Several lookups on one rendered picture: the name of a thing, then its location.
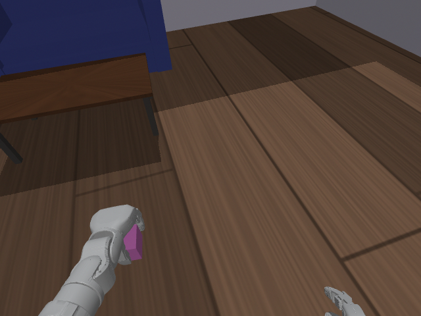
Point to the left robot arm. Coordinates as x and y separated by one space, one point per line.
91 278

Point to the coffee table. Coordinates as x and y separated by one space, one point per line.
60 89

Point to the left robot hand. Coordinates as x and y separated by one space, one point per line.
121 218

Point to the sofa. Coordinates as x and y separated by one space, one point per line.
38 34

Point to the right robot hand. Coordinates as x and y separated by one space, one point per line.
343 302

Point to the cube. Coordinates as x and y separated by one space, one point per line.
133 243

